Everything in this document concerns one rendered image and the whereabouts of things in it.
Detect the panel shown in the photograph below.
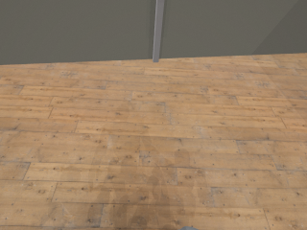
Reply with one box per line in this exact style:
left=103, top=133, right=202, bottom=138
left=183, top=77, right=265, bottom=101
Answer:
left=153, top=0, right=165, bottom=63

